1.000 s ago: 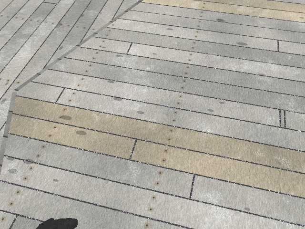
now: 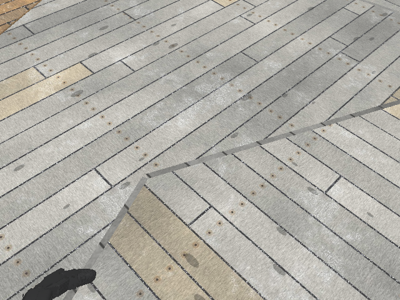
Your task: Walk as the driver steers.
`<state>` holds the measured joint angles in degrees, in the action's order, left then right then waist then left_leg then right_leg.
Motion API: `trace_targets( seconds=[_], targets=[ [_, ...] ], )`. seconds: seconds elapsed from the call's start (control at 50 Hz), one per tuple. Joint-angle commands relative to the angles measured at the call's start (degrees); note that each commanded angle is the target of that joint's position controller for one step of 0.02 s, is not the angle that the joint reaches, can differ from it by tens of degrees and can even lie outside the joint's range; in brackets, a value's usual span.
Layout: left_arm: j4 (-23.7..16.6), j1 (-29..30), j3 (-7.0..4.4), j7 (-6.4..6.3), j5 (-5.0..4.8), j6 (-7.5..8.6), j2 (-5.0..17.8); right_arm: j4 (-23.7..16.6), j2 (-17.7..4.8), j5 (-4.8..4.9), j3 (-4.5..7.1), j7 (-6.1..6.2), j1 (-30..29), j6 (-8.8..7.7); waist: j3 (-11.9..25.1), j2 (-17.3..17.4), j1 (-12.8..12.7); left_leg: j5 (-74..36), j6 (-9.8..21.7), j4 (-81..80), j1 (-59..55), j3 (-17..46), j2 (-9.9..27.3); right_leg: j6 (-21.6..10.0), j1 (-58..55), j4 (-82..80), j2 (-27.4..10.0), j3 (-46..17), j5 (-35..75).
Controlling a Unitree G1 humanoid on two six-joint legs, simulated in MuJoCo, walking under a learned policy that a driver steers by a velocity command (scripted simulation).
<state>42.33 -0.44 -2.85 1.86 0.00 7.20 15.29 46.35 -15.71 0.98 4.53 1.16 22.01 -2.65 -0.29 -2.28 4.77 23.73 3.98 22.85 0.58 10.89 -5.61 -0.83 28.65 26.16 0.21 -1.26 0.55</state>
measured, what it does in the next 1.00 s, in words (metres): walks ahead: right foot, then left foot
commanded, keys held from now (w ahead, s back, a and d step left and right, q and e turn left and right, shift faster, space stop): w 0.40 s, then w+e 0.56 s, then e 0.04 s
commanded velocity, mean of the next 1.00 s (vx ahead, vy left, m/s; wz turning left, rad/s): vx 0.50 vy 0.00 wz -0.16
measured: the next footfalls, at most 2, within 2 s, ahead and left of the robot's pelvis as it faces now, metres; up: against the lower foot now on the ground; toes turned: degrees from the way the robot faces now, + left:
right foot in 0.02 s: +0.18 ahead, -0.12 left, +0.00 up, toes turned +2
left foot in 0.54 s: +0.46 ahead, +0.13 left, +0.00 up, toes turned +0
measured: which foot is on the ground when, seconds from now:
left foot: down 0.00-0.02, up 0.04-0.52, down 0.54-1.00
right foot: up 0.00-0.00, down 0.02-0.56, up 0.58-1.00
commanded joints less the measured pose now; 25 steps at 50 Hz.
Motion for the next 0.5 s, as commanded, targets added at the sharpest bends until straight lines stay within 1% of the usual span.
trace_targets(
  seconds=[0.02, 0.04, 0.06, 0.08, 0.1, 0.12, 0.14, 0.16, 0.18, 0.2, 0.22, 0.26, 0.3, 0.34, 0.38, 0.42, 0.46, 0.48, 0.5],
  targets=[
    [-1.6, -9.1, -3.6, -0.81, 0.04, 1.66, 10.3, -2.9, -8.0, 0.72, 1.54, 0.6, -1.5, -0.32, 8.5, 11.6, -8.5, -47.5, 4.9, 14.4, 2.0, 6.2, 11.4, -6.8, -19.1, -0.6, -2.0, -1.4, -2.3],
    [-0.5, -18.6, -4.31, -0.73, 1.18, 1.46, 14.2, -4.1, -4.3, -1.47, 0.04, 0.15, 0.5, -0.55, 17.3, -0.2, -10.4, -29.7, 2.0, 31.2, 14.8, 2.0, 6.4, -11.1, -37.1, 2.1, -13.1, -14.2, 0.7],
    [2.6, -22.6, -4.87, 0.09, 0.68, 0.67, 14.9, -3.4, -1.2, 0.3, -0.77, -0.17, 8.7, -1.25, 20.9, -18.2, -7.2, 8.6, -1.6, 47.2, 34.7, -1.1, -1.2, -18.4, -50.9, -5.9, -22.8, -39.5, -13.0],
    [2.1, -21.6, -3.41, 0.25, -1.1, 0.44, 9.2, -2.9, -7.1, 1.12, 0.09, -0.23, 4.5, -1.59, 14.3, -9.6, -9.2, 8.2, -1.3, 52.4, 41.7, 2.1, 2.5, -15.9, -47.5, -8.9, -21.6, -40.6, -25.4],
    [1.4, -17.4, -2.62, 0.01, -1.07, -0.04, 6.7, -4.4, -8.9, 1.14, 0.56, -0.43, -2.5, -1.75, 6.3, -3.8, -9.6, 2.7, -1.1, 52.0, 43.4, -0.1, 4.9, -13.4, -39.4, -10.0, -19.4, -31.6, -24.0],
    [0.8, -14.4, -2.09, -0.02, -0.38, -0.47, 6.2, -5.2, -8.0, 0.33, 0.35, -0.5, -6.0, -1.89, 2.0, 0.5, -8.2, -1.4, -1.3, 49.6, 41.8, -2.6, 7.3, -12.6, -31.7, -11.6, -17.1, -25.6, -17.6],
    [0.8, -12.8, -1.78, -0.06, 0.11, -0.58, 5.5, -5.7, -7.3, -0.48, 0.5, -0.65, -7.2, -2.05, 0.1, 1.1, -6.8, -4.1, -1.5, 45.8, 40.2, -3.6, 9.3, -12.3, -27.0, -12.9, -15.2, -22.0, -12.1],
    [0.9, -12.4, -1.47, -0.17, 0.64, -0.47, 5.2, -5.7, -6.3, -0.51, 0.52, -0.83, -6.3, -1.99, 0.5, -0.7, -5.4, -5.7, -1.7, 43.5, 37.3, -4.0, 10.7, -11.9, -24.4, -14.0, -13.7, -19.0, -8.1],
    [1.2, -12.6, -1.41, -0.18, 0.5, -0.36, 5.1, -5.4, -5.2, -0.33, 0.34, -0.89, -5.4, -1.84, 0.9, -2.1, -4.9, -6.2, -2.0, 41.4, 35.9, -4.9, 11.2, -12.0, -23.2, -15.0, -12.7, -16.8, -5.3],
    [1.7, -13.2, -1.43, -0.24, 0.16, -0.22, 5.4, -5.4, -4.3, -0.34, 0.11, -0.9, -5.2, -1.66, 1.1, -2.7, -4.7, -6.3, -2.5, 39.5, 35.7, -5.7, 11.5, -12.4, -22.4, -15.7, -12.4, -14.8, -2.4],
    [2.2, -13.8, -1.64, -0.39, -0.11, -0.11, 6.3, -5.9, -3.6, -0.54, -0.14, -0.86, -6.4, -1.55, 0.7, -2.7, -4.8, -7.3, -3.0, 37.1, 36.6, -6.4, 12.0, -12.8, -21.9, -16.5, -12.6, -13.4, 0.1],
    [2.9, -15.0, -2.1, -0.83, -0.38, -0.36, 8.2, -7.5, -2.9, -0.89, -0.61, -0.82, -10.5, -1.59, -0.1, -1.6, -5.6, -12.0, -4.1, 30.5, 38.4, -7.4, 12.5, -13.1, -21.9, -17.9, -12.5, -10.7, 3.5],
    [3.5, -16.1, -2.19, -1.14, -0.65, -0.84, 8.8, -8.3, -2.2, -0.86, -1.02, -1.1, -14.0, -1.85, -0.3, -1.4, -6.7, -19.0, -4.3, 22.9, 37.3, -8.3, 12.1, -11.8, -22.0, -18.3, -11.0, -7.3, 5.2],
    [4.3, -17.9, -2.15, -1.3, -1.0, -1.2, 9.1, -9.1, -1.6, -0.64, -1.35, -1.51, -17.6, -2.16, -0.8, -1.4, -8.0, -24.9, -4.3, 15.9, 34.9, -9.5, 10.9, -10.6, -21.9, -18.3, -9.8, -4.6, 5.3],
    [5.4, -20.5, -2.09, -1.36, -1.24, -1.58, 9.4, -10.0, -1.7, -0.25, -1.46, -2.01, -21.2, -2.39, -1.6, -1.5, -9.4, -27.8, -4.2, 11.9, 33.4, -10.3, 9.7, -10.3, -23.1, -17.8, -10.3, -4.1, 4.3],
    [6.6, -22.8, -2.0, -1.41, -1.44, -2.2, 9.3, -11.4, -2.1, 0.0, -1.42, -2.56, -24.5, -2.65, -2.7, -1.5, -10.2, -26.9, -3.6, 9.2, 33.7, -10.0, 9.0, -10.1, -25.8, -16.4, -11.9, -5.4, 4.3],
    [7.2, -23.5, -2.16, -1.72, -1.59, -2.97, 9.9, -12.4, -3.1, 0.07, -1.08, -3.15, -25.6, -3.17, -3.2, -2.0, -9.2, -23.3, -2.5, 6.4, 33.1, -9.4, 8.3, -9.4, -28.8, -13.9, -13.6, -7.4, 6.0],
    [7.3, -23.2, -2.38, -1.93, -1.6, -3.31, 10.5, -12.2, -4.0, 0.03, -0.74, -3.28, -24.4, -3.43, -2.6, -2.5, -8.0, -21.4, -2.0, 5.3, 30.7, -9.3, 7.8, -8.9, -29.6, -12.2, -14.1, -8.2, 7.9],
    [7.1, -22.2, -2.61, -2.1, -1.63, -3.56, 11.4, -11.5, -5.3, -0.08, -0.16, -3.21, -21.4, -3.67, -1.0, -2.9, -5.8, -20.0, -1.2, 4.0, 25.5, -10.1, 6.8, -8.2, -29.4, -8.9, -13.8, -8.2, 13.3]
  ],
)
Keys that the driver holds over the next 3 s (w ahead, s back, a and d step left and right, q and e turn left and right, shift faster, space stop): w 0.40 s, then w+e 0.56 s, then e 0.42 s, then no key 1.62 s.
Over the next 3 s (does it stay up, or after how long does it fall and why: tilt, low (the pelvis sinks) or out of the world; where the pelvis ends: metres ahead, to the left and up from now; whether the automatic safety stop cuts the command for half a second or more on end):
stays up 0.72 -0.07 0.01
